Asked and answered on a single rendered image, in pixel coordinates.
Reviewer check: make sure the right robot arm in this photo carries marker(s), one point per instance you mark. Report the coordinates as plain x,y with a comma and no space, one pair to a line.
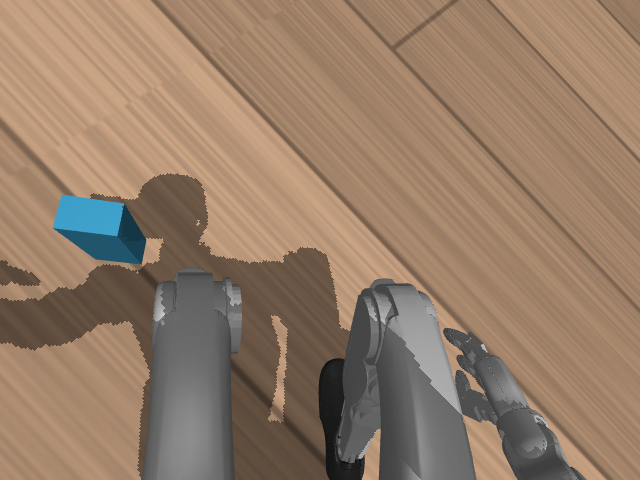
532,449

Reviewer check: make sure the right robot foot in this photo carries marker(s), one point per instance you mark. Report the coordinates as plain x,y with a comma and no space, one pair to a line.
331,399

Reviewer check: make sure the right robot hand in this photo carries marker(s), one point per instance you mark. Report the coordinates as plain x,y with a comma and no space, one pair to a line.
492,375

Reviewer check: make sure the carton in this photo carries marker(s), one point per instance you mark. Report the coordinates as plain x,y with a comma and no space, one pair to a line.
103,229

